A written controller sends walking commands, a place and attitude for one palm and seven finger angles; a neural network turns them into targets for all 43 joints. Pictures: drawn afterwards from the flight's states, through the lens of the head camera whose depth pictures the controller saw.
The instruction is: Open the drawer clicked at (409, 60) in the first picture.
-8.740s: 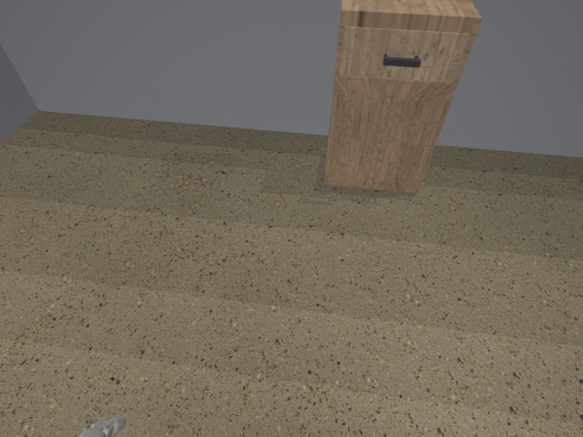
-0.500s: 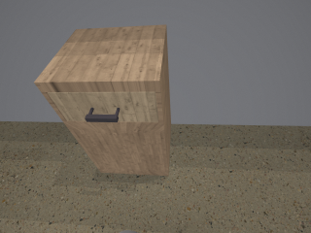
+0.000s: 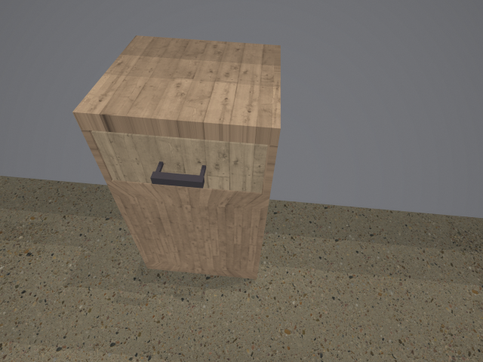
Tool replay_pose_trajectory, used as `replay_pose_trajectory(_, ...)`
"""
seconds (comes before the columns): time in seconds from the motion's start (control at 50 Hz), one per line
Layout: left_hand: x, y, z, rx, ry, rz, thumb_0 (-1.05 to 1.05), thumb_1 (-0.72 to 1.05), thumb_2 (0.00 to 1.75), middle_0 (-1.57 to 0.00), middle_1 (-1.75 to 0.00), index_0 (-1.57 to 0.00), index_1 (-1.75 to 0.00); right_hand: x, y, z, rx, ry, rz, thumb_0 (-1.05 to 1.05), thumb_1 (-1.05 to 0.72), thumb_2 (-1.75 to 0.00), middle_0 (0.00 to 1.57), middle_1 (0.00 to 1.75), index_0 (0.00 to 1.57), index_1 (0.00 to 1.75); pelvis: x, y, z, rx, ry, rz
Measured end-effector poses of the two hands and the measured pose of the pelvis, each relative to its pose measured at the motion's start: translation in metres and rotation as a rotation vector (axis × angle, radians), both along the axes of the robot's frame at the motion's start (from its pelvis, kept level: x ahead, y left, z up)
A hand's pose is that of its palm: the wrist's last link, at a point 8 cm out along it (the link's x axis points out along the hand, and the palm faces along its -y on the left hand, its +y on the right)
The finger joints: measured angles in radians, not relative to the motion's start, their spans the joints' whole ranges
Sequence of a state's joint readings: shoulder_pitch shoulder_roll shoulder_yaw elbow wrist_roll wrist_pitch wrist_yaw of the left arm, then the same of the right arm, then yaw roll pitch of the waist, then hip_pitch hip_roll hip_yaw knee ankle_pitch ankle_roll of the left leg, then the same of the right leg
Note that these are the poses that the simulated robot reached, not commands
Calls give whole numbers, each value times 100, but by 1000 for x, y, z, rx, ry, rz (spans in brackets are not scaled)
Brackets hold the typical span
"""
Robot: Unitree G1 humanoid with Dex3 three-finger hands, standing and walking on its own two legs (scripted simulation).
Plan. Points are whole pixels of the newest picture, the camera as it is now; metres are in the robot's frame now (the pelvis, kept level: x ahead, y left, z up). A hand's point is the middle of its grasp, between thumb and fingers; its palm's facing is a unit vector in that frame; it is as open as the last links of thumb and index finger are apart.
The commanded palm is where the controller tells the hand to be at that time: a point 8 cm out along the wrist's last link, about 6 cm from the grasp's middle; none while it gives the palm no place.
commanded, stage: come to a stop and stand still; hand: left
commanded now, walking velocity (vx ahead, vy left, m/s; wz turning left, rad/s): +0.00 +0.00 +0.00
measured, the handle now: (179, 173) +0.56 +0.22 -0.09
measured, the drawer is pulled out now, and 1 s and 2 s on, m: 0.00 0.00 0.00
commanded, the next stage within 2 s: look again from close up in 0.24 s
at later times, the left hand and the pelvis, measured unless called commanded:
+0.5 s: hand out of the picture +0.01 +0.18 -0.18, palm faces -0.01 -0.98 -0.20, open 7.3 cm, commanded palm none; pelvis +0.01 +0.01 +0.00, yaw +0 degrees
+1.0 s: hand out of the picture -0.03 +0.16 -0.18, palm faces +0.04 -0.99 -0.15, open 7.4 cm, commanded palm none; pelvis -0.01 +0.00 +0.00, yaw +0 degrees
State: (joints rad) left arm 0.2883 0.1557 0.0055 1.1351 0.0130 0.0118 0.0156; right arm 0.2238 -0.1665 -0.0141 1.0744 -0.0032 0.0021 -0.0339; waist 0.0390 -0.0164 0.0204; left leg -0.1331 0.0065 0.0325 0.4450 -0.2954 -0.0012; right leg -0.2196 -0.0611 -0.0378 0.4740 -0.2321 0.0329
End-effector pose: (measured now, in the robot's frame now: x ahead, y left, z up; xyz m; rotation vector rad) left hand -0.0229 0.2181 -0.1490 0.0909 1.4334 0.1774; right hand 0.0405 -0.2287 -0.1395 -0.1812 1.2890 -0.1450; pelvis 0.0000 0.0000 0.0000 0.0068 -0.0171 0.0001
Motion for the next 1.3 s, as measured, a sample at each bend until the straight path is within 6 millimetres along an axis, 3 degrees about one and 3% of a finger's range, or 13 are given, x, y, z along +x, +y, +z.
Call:
replay_pose_trajectory(0.22,30,6,1,5,-22,-43,1,92,90,-20,-30,-20,-30,-45,15,-1,23,117,-56,0,-92,-90,20,30,20,30,8,5,3,-9,-3,-6)
replay_pose_trajectory(0.36,37,9,2,21,-24,-55,0,92,90,-20,-30,-20,-30,-64,26,-4,50,177,-76,1,-91,-90,20,30,20,30,12,6,2,-14,5,-6)
replay_pose_trajectory(0.68,26,15,-1,24,-79,-55,0,92,90,-20,-30,-20,-30,-41,25,-12,42,36,-28,1,-92,-90,20,30,20,30,0,14,-6,-11,-26,-1)
replay_pose_trajectory(0.98,-15,-5,-1,-12,-14,-29,0,91,90,-20,-30,-20,-30,-68,20,-10,53,88,-31,1,-91,-90,20,30,20,30,-12,5,-3,-4,-23,0)
replay_pose_trajectory(1.14,-23,-13,-4,-17,19,5,0,91,90,-20,-30,-20,-30,-80,13,-16,61,159,-43,1,-91,-90,20,30,20,30,3,-2,-9,-5,-10,4)
replay_pose_trajectory(1.3,-10,-14,-10,-32,61,35,0,91,90,-20,-30,-20,-30,-57,17,-14,39,168,-42,1,-91,-90,20,29,19,30,29,3,-13,-7,7,9)
